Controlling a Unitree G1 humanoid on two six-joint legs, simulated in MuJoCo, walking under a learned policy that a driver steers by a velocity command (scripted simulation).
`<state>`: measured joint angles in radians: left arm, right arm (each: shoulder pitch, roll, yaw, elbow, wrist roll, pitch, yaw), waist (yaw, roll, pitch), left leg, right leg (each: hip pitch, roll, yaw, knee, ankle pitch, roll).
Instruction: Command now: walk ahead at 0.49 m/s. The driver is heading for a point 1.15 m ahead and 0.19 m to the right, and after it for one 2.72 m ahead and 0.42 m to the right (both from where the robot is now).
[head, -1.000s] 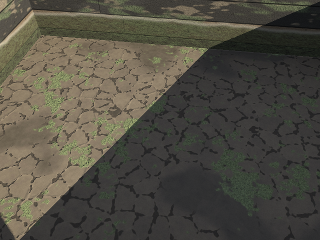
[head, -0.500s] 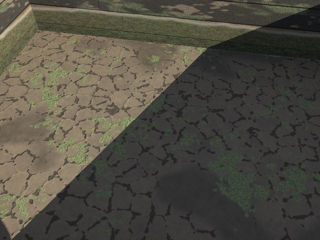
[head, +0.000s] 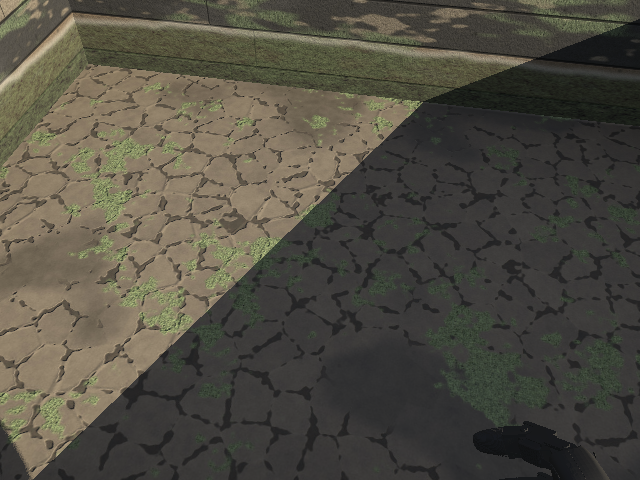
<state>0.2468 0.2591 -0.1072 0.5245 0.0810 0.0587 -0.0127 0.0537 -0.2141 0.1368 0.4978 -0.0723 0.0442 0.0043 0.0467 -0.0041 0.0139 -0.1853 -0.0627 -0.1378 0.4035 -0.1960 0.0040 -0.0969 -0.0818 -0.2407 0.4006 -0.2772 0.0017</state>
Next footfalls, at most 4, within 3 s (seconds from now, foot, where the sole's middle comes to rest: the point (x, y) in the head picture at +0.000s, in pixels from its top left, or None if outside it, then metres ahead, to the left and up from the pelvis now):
none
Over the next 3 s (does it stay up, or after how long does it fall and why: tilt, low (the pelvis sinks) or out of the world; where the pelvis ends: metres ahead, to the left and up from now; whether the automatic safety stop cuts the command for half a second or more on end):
stays up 0.00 -0.02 0.01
